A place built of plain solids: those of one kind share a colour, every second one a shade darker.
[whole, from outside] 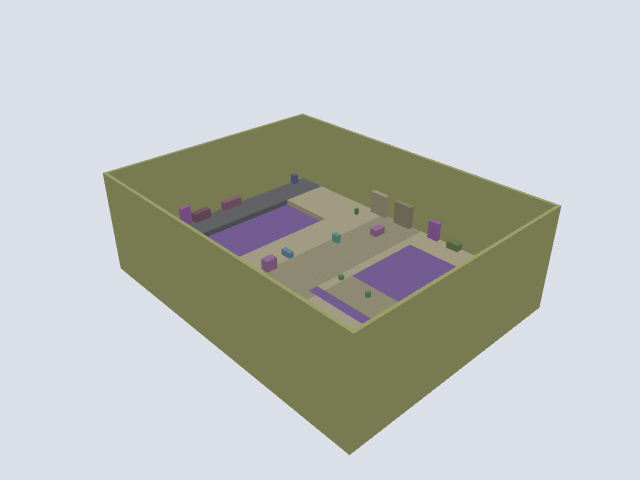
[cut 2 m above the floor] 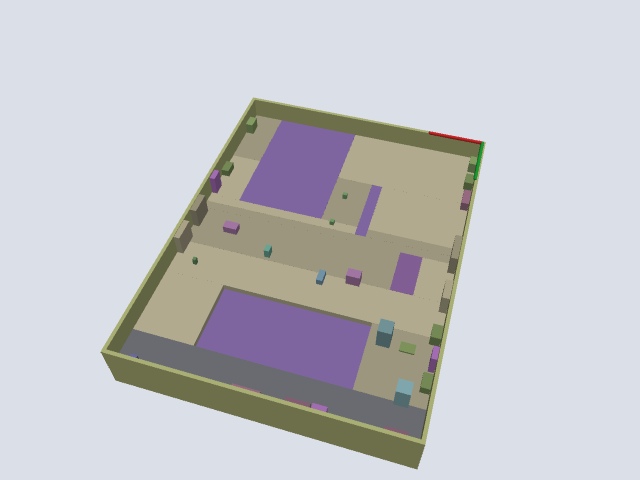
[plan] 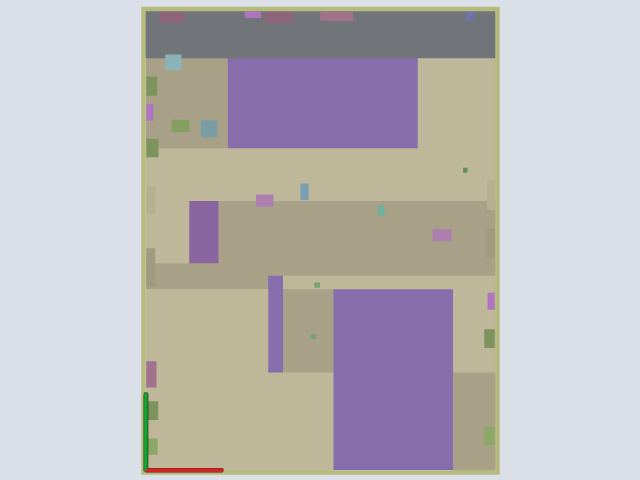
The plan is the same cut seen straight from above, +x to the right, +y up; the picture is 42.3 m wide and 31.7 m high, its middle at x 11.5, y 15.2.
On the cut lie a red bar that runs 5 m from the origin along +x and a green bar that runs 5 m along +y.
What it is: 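A vehicle workshop, tram depot or goods shed with inspection pits, wash bays, truck wells or a traverser pit in its floor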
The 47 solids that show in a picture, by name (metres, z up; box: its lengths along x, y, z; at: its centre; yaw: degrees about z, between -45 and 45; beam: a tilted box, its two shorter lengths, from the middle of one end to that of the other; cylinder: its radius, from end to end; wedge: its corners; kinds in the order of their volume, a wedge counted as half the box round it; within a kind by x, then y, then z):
{
 "floor_1": {"box": [2.87, 4.11, 2.4], "at": [1.44, 15.72, -1.2]},
 "floor_2": {"box": [5.41, 5.95, 2.4], "at": [2.71, 24.23, -1.2]},
 "floor_3": {"box": [8.08, 5.5, 2.4], "at": [4.04, 9.2, -1.2]},
 "floor_4": {"box": [8.08, 0.89, 2.4], "at": [4.04, 12.39, -1.2]},
 "floor_5": {"box": [12.39, 6.45, 2.4], "at": [6.2, 3.23, -1.2]},
 "floor_6": {"box": [3.33, 5.5, 2.4], "at": [10.72, 9.2, -1.2]},
 "floor_7": {"box": [23.08, 0.83, 2.4], "at": [11.54, 13.26, -1.2]},
 "floor_8": {"box": [23.08, 3.48, 2.4], "at": [11.54, 19.52, -1.2]},
 "floor_9": {"box": [18.28, 4.11, 2.4], "at": [13.94, 15.72, -1.2]},
 "floor_10": {"box": [14.02, 0.89, 2.4], "at": [16.07, 12.39, -1.2]},
 "floor_11": {"box": [5.12, 5.95, 2.4], "at": [20.52, 24.23, -1.2]},
 "floor_12": {"box": [2.8, 6.45, 2.4], "at": [21.68, 3.23, -1.2]},
 "floor_13": {"box": [2.8, 5.5, 2.4], "at": [21.68, 9.2, -1.2]},
 "bay_floor_1": {"box": [0.98, 6.39, 2.4], "at": [8.57, 9.64, -1.2]},
 "bay_floor_2": {"box": [12.55, 5.95, 1.86], "at": [11.69, 24.23, -1.47]},
 "bay_floor_3": {"box": [7.89, 11.95, 2.4], "at": [16.34, 5.97, -1.2]},
 "wall_1": {"box": [0.3, 30.31, 10.0], "at": [-0.15, 15.15, 2.6]},
 "wall_2": {"box": [23.68, 0.3, 10.0], "at": [11.54, -0.15, 2.6]},
 "wall_3": {"box": [23.68, 0.3, 10.0], "at": [11.54, 30.46, 2.6]},
 "wall_4": {"box": [0.3, 30.31, 10.0], "at": [23.23, 15.15, 2.6]},
 "bay_cover_1": {"box": [1.93, 4.11, 2.4], "at": [3.83, 15.72, -1.2]},
 "rack_1": {"box": [0.59, 2.53, 2.2], "at": [0.33, 13.39, 1.05]},
 "rack_2": {"box": [0.6, 1.82, 2.12], "at": [0.33, 17.83, 1.01]},
 "rack_3": {"box": [0.58, 1.96, 2.43], "at": [22.76, 14.97, 1.17]},
 "rack_4": {"box": [0.52, 2.0, 2.4], "at": [22.79, 18.18, 1.15]},
 "lift_1": {"box": [1.08, 1.04, 2.29], "at": [1.82, 26.94, 1.09]},
 "lift_2": {"box": [1.08, 1.14, 2.42], "at": [4.17, 22.54, 1.16]},
 "crates_1": {"box": [0.73, 1.27, 0.83], "at": [0.4, 25.36, 0.36]},
 "crates_2": {"box": [0.75, 1.08, 1.13], "at": [0.41, 1.55, 0.52]},
 "crates_3": {"box": [0.79, 1.24, 0.97], "at": [0.42, 3.93, 0.43]},
 "crates_4": {"box": [0.8, 1.21, 1.15], "at": [0.43, 21.27, 0.53]},
 "crates_5": {"box": [0.71, 1.2, 1.15], "at": [22.7, 2.26, 0.53]},
 "crates_6": {"box": [0.71, 1.25, 0.73], "at": [22.7, 8.69, 0.32]},
 "bench_1": {"box": [0.67, 1.74, 0.95], "at": [0.36, 6.33, 0.42]},
 "bench_2": {"box": [1.65, 0.71, 0.91], "at": [1.71, 29.93, 0.41]},
 "bench_3": {"box": [1.84, 0.75, 0.97], "at": [8.77, 29.91, 0.43]},
 "bench_4": {"box": [2.19, 0.61, 0.94], "at": [12.61, 29.98, 0.42]},
 "cupboard_1": {"box": [0.46, 1.11, 2.0], "at": [0.26, 23.64, 0.95]},
 "cupboard_2": {"box": [1.07, 0.42, 1.91], "at": [7.07, 30.07, 0.91]},
 "cupboard_3": {"box": [0.49, 1.12, 1.91], "at": [22.8, 11.16, 0.91]},
 "stack_1": {"box": [1.16, 0.8, 1.15], "at": [7.85, 17.8, 0.53]},
 "stack_2": {"box": [1.24, 0.79, 0.73], "at": [19.56, 15.52, 0.32]},
 "bin_1": {"box": [0.57, 0.62, 1.08], "at": [21.43, 29.97, 0.49]},
 "chest_1": {"box": [0.53, 1.1, 0.63], "at": [10.47, 18.39, 0.27]},
 "trolley_1": {"box": [0.46, 0.7, 0.9], "at": [15.55, 17.15, 0.4]},
 "pallet_1": {"box": [1.19, 0.82, 0.2], "at": [2.29, 22.73, 0.05]},
 "stand_1": {"box": [0.39, 0.32, 0.58], "at": [11.06, 8.82, 0.24]}
}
